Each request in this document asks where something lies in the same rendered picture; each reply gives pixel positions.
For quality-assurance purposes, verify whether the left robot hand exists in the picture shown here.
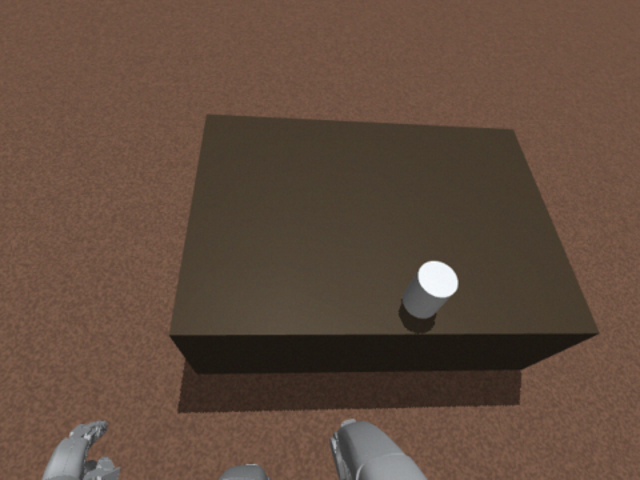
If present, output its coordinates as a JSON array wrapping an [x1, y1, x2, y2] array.
[[42, 420, 120, 480]]

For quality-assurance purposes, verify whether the can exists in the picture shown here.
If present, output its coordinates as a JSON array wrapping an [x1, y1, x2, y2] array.
[[402, 261, 458, 319]]

